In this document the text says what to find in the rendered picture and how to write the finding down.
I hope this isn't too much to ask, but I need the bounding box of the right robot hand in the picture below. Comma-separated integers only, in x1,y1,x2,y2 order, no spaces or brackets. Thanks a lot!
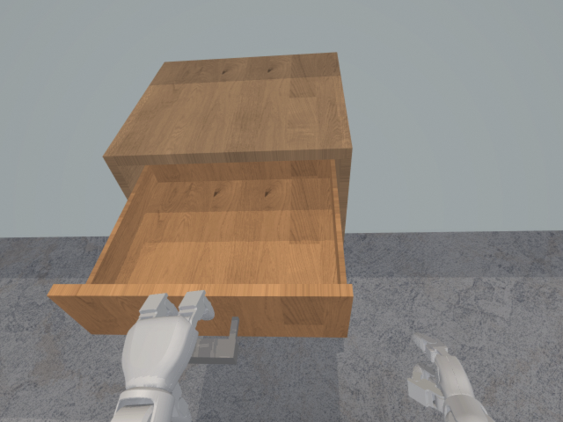
407,332,475,414

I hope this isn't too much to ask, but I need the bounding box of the handle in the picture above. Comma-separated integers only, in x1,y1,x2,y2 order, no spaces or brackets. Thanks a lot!
188,316,239,365

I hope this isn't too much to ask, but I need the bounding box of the robot left forearm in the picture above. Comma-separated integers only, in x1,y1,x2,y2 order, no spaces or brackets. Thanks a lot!
111,387,175,422

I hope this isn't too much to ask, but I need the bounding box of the left robot hand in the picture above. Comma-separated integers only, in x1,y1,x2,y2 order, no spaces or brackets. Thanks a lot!
121,290,215,422

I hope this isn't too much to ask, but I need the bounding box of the robot right forearm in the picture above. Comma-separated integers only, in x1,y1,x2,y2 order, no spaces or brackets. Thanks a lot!
443,395,495,422

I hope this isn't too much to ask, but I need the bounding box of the drawer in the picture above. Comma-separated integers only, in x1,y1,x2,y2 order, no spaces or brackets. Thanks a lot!
47,159,354,338

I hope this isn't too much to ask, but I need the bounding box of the cabinet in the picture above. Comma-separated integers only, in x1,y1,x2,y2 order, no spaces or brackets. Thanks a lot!
103,52,353,245

